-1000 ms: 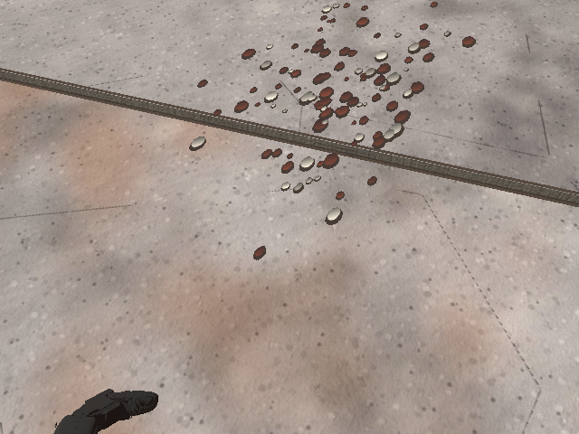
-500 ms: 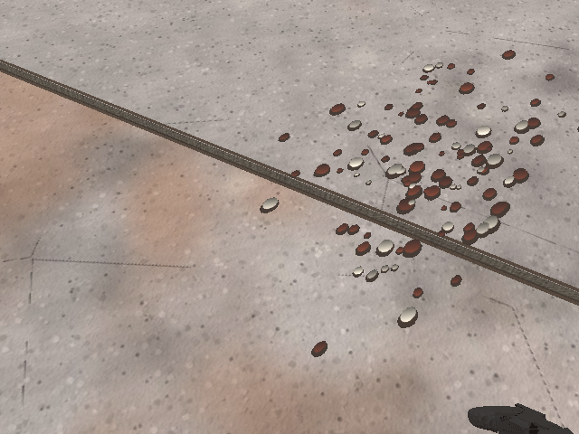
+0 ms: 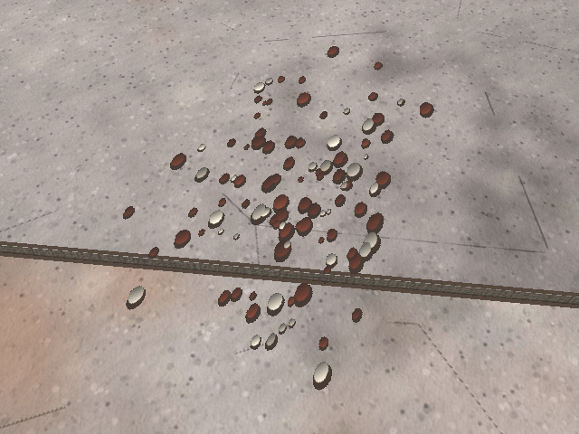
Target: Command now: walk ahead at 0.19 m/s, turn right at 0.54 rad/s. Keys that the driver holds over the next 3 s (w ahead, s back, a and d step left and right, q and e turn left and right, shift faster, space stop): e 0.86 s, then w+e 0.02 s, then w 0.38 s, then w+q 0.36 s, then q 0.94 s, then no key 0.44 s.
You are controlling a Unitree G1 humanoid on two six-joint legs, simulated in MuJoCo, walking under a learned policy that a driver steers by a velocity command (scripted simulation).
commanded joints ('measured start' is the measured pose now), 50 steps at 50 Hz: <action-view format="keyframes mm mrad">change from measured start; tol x16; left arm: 1 320 220 71 35 9 -30 32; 50 32 146 36 -136 -28 88 -14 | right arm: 1 11 -147 -38 -88 5 7 -2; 21 -240 -139 -34 -242 -11 104 -3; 29 -80 -168 -31 -230 7 67 -25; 35 -298 -180 -23 -316 -15 69 -10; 50 -98 -256 -66 -246 -30 59 38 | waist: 1 134 -56 -256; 2 74 -201 -406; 3 120 -13 -430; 6 38 29 -111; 27 53 -111 -137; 31 62 241 -84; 50 -15 193 -40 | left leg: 1 -273 108 -67 650 359 4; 2 -572 -73 -180 987 -232 -40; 7 -525 56 -335 720 45 -59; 20 -564 -6 -384 390 95 -74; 28 -227 -96 -367 -38 99 1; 31 -110 371 -837 -353 118 158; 36 -172 184 -444 -209 614 151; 43 35 242 -396 -154 753 188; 47 -49 255 -432 -277 117 185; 50 -140 259 -427 -304 25 180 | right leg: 1 511 -156 231 -61 529 -103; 2 760 -432 645 -43 974 -332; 5 381 -302 474 -243 431 -243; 7 243 -216 400 -277 359 -175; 17 250 -142 523 -330 -196 -97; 28 197 -96 669 -254 -78 -34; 31 -135 208 270 204 -494 114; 36 -77 95 220 650 -332 156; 50 123 19 77 92 -424 98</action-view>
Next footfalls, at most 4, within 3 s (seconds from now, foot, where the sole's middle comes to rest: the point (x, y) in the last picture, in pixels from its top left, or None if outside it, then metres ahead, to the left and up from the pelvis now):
0.60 left None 0.16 0.12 -0.76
1.08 right None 0.03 -0.05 -0.76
1.56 left None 0.42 -0.11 -0.76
2.10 right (435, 385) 0.54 -0.33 -0.76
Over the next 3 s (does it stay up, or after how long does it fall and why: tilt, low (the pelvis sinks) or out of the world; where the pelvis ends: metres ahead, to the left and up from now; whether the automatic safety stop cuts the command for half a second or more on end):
stays up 0.45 -0.19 0.01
